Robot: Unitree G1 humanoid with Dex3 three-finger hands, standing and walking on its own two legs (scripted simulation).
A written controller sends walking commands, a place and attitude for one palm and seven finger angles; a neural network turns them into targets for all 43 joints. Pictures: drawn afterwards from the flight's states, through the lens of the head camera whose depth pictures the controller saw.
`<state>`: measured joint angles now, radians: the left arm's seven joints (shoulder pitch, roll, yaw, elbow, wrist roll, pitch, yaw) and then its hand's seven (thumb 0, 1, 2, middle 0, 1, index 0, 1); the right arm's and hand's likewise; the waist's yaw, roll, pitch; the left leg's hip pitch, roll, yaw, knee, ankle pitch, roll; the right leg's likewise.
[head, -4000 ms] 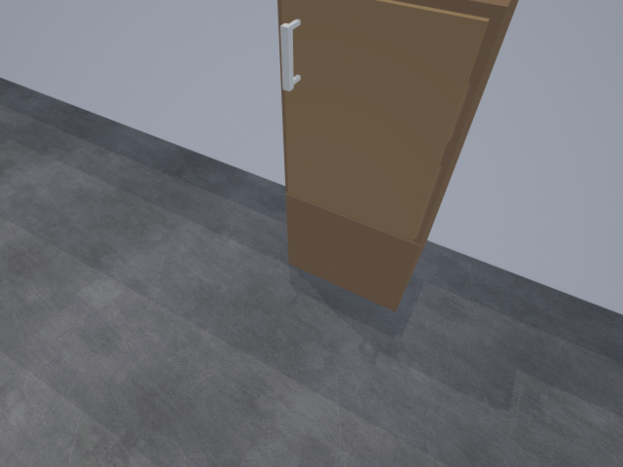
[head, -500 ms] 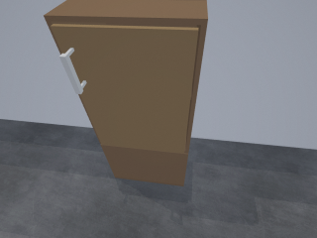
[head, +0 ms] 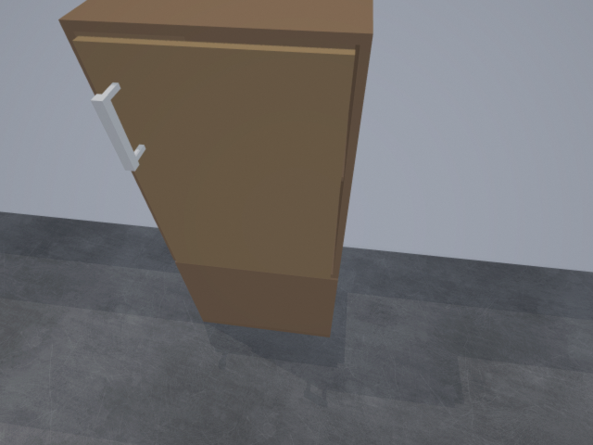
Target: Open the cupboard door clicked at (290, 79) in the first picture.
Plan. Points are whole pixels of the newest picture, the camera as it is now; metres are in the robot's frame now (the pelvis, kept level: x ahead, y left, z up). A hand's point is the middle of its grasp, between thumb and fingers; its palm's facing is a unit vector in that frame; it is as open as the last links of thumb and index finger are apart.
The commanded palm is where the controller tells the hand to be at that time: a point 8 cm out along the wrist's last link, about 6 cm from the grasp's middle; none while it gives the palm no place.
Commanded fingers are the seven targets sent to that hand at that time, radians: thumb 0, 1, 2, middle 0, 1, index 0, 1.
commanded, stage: come to a stop and stand still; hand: left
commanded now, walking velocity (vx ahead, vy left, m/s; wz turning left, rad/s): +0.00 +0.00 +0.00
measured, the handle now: (122, 128) +0.58 +0.32 +0.11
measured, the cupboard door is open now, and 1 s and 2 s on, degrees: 0 0 0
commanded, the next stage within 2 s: look again from close up in 0.60 s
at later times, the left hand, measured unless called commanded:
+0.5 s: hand out of the picture +0.03 +0.18 -0.17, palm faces +0.03 -0.98 -0.20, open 7.4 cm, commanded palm none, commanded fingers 0.00 0.90 0.90 -0.20 -0.30 -0.20 -0.30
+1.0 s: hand out of the picture +0.05 +0.18 -0.17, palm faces +0.03 -0.98 -0.22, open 7.4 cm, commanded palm none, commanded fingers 0.00 0.90 0.90 -0.20 -0.30 -0.20 -0.30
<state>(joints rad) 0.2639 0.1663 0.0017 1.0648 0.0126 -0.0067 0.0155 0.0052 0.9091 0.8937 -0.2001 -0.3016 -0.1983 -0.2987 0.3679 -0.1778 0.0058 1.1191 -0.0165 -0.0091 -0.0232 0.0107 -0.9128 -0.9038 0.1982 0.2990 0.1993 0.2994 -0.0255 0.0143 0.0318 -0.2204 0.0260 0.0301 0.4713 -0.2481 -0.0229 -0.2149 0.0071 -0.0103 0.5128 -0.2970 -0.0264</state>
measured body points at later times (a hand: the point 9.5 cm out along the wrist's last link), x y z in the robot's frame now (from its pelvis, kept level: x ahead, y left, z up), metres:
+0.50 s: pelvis +0.03 +0.00 +0.00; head +0.04 +0.00 +0.45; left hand +0.03 +0.23 -0.16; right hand +0.05 -0.22 -0.16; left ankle +0.00 +0.14 -0.74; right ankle -0.01 -0.10 -0.74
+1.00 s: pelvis +0.04 +0.00 +0.00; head +0.05 -0.01 +0.45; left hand +0.05 +0.23 -0.15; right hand +0.04 -0.22 -0.17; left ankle +0.00 +0.14 -0.74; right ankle -0.01 -0.10 -0.74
